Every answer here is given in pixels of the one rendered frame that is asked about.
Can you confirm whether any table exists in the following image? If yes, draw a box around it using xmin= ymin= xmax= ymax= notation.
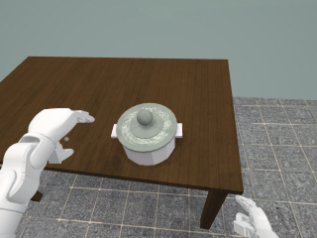
xmin=0 ymin=57 xmax=244 ymax=230

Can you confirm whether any robot left hand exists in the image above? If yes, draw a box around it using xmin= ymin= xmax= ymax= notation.
xmin=28 ymin=108 xmax=95 ymax=164

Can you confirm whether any knob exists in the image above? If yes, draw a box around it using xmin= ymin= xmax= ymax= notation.
xmin=137 ymin=109 xmax=154 ymax=126

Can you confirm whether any left robot forearm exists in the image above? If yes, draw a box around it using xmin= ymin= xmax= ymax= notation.
xmin=0 ymin=132 xmax=55 ymax=238

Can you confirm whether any lid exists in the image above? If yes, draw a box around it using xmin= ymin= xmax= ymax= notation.
xmin=116 ymin=103 xmax=177 ymax=153

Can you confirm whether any robot right hand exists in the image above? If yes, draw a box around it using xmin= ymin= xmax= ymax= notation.
xmin=233 ymin=194 xmax=272 ymax=238

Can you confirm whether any pot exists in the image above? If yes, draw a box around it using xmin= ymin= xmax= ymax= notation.
xmin=111 ymin=123 xmax=182 ymax=166

